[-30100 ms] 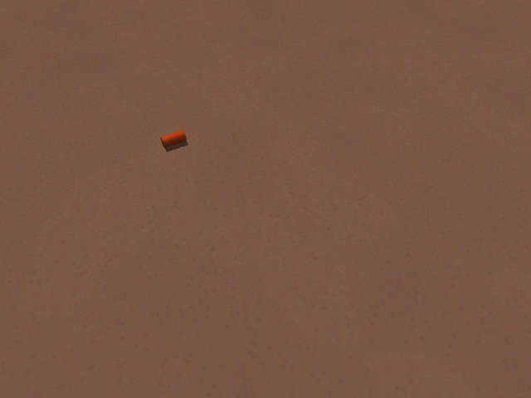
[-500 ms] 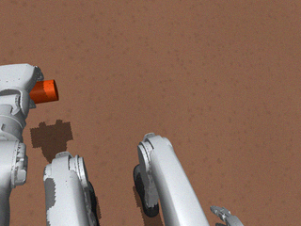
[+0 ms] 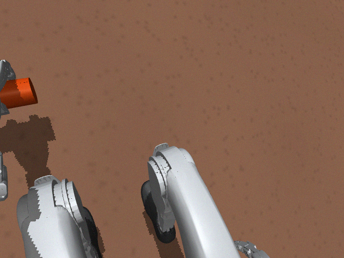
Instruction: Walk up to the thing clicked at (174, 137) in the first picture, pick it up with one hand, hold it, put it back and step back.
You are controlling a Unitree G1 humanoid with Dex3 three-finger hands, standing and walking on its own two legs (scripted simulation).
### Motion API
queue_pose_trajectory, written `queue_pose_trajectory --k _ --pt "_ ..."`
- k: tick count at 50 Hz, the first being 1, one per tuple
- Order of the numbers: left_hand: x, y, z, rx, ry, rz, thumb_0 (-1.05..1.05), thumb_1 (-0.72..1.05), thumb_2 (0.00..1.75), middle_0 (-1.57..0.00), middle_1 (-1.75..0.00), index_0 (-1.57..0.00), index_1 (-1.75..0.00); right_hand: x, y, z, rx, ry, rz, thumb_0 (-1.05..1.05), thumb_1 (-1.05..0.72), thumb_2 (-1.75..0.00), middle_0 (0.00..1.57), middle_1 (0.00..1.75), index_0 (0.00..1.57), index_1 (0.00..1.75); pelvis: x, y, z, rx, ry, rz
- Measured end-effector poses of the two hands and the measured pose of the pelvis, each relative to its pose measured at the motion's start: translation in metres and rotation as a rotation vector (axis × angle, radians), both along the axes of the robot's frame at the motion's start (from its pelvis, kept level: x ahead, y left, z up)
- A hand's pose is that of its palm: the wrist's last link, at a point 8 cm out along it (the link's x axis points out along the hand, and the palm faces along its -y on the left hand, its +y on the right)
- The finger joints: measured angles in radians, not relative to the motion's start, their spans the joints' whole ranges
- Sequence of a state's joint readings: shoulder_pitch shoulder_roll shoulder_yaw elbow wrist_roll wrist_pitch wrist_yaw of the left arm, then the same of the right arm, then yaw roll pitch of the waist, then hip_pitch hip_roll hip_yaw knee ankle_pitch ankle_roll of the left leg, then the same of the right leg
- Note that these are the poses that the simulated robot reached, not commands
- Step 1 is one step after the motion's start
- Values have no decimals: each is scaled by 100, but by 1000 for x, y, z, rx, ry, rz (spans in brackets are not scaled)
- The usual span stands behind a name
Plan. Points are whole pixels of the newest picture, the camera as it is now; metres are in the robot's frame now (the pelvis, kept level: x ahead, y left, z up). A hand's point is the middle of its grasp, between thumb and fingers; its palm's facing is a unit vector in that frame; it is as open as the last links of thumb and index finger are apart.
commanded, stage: lower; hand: left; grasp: from above
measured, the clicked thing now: out of the picture +0.52 +0.25 -0.23
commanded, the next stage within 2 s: rest in 0.44 s
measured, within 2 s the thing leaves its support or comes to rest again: rests again in 1.78 s
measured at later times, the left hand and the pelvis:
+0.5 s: hand (6, 99) +0.51 +0.24 -0.24, palm faces -0.48 -0.06 -0.87, open 8.9 cm; pelvis +0.00 +0.00 -0.03, yaw -2 degrees
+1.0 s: hand (15, 100) +0.52 +0.23 -0.28, palm faces -0.48 -0.07 -0.88, open 8.9 cm; pelvis +0.00 +0.00 -0.04, yaw -5 degrees
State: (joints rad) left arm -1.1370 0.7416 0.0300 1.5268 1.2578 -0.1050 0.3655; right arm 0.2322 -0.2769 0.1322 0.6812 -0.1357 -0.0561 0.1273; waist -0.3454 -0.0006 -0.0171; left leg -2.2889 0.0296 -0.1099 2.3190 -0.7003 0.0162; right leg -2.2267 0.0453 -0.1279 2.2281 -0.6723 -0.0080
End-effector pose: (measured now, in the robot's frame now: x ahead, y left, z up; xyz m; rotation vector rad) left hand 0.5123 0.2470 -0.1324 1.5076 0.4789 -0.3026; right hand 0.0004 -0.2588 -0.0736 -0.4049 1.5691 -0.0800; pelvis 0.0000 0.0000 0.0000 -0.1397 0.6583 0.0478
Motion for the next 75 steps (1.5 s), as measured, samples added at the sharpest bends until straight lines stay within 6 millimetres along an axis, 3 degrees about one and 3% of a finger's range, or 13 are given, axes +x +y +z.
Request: queue_pose_trajectory --k 10,31,48,75 --pt "4 2 -14 2 -2 0 1 17 31 -83 -36 -83 -35 5 2 -7 -4 -6 18 0 -91 -90 20 30 20 30 0 1 -9 -10 -9 -6" --pt "9 -8 -62 -5 -3 -9 1 20 21 -87 -32 -87 -31 3 6 -20 8 8 58 0 -91 -90 20 30 20 30 0 2 -31 -33 -36 -22" --pt "12 -11 -89 -25 -1 -8 2 21 21 -85 -35 -85 -32 -5 10 -12 14 27 99 0 -91 -90 20 30 20 30 -1 4 -37 -62 -66 -38" --pt "16 -10 -97 -22 -6 19 2 20 22 -82 -43 -84 -37 -14 23 -6 51 3 133 0 -91 -90 20 30 20 30 -4 7 -42 -85 -99 -53"
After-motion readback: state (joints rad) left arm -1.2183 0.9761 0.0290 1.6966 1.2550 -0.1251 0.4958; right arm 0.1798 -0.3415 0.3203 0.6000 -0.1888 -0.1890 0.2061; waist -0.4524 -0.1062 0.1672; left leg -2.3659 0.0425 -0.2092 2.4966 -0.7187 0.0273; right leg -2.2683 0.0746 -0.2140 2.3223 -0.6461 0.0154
